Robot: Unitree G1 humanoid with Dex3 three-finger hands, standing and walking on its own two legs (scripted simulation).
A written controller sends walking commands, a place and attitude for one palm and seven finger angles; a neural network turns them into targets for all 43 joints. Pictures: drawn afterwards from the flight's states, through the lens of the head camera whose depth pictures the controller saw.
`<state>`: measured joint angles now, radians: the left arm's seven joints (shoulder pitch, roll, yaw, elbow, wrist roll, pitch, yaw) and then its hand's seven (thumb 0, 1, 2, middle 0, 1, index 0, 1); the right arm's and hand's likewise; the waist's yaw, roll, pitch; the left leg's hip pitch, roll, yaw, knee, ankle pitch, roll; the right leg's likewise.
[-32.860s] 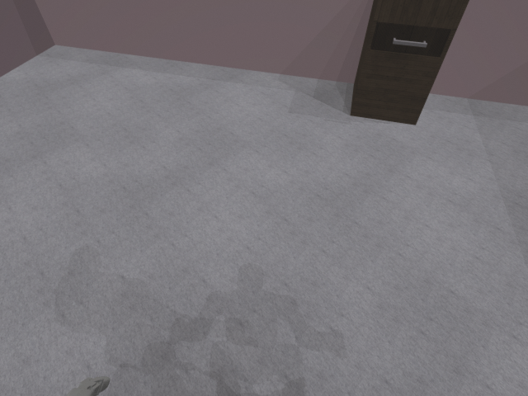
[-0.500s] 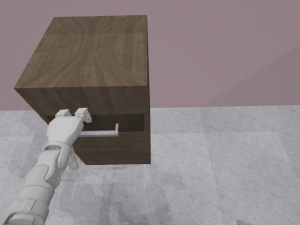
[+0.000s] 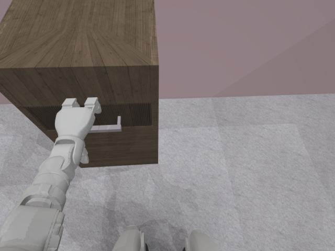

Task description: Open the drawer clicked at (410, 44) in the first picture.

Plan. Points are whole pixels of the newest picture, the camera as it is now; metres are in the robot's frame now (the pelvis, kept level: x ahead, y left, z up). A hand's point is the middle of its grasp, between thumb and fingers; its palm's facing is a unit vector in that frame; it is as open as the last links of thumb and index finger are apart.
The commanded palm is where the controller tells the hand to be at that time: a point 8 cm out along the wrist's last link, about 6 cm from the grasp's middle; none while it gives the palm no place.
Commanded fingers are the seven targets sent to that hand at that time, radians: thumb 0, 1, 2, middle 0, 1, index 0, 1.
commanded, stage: move the hooked fingers above the handle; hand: left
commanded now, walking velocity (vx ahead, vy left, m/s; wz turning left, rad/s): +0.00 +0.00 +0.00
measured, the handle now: (95, 124) +0.52 +0.24 -0.16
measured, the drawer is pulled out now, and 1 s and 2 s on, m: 0.00 0.00 0.00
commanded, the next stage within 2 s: none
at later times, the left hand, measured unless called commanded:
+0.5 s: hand (94, 129) +0.47 +0.22 -0.11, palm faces +0.01 -0.02 -1.00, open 13.6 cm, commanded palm +0.45 +0.21 -0.05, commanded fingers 0.00 -0.50 0.30 -0.30 -1.20 -0.30 -1.20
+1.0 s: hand (95, 130) +0.47 +0.22 -0.12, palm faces -0.05 -0.05 -1.00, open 13.8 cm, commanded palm +0.45 +0.22 -0.06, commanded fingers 0.00 -0.50 0.30 -0.30 -1.20 -0.30 -1.20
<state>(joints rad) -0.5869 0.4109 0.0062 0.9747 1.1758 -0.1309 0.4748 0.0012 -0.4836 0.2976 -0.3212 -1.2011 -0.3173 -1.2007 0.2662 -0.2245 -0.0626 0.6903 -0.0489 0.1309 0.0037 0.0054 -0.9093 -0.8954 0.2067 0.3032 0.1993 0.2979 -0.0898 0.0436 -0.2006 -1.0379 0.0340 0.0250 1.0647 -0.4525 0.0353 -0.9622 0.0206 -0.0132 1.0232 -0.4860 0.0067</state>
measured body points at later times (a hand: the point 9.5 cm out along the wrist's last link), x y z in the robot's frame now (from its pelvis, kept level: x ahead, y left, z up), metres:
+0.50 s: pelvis -0.03 +0.00 -0.07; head +0.14 +0.01 +0.34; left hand +0.46 +0.22 -0.06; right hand -0.01 -0.28 -0.20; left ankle +0.02 +0.10 -0.66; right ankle -0.01 -0.13 -0.66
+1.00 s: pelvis -0.03 -0.01 -0.07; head +0.14 +0.01 +0.34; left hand +0.46 +0.22 -0.06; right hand +0.01 -0.29 -0.19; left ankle +0.02 +0.10 -0.66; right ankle -0.01 -0.13 -0.66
